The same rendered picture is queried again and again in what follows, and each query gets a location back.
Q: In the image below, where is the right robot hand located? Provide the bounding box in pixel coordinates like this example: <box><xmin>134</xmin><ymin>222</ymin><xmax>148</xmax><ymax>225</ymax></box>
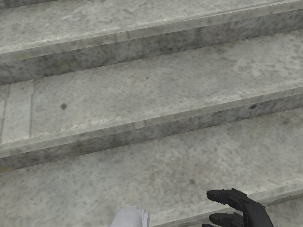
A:
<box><xmin>202</xmin><ymin>188</ymin><xmax>274</xmax><ymax>227</ymax></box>

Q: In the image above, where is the left robot thigh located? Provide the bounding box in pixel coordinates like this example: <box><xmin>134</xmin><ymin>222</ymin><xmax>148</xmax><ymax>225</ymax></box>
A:
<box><xmin>109</xmin><ymin>206</ymin><xmax>150</xmax><ymax>227</ymax></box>

